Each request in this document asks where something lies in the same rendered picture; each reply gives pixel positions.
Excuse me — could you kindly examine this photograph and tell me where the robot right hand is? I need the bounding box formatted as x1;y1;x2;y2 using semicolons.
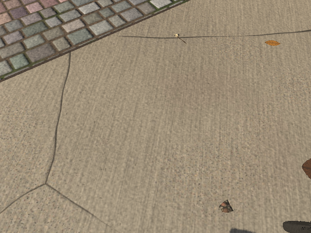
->
283;220;311;233

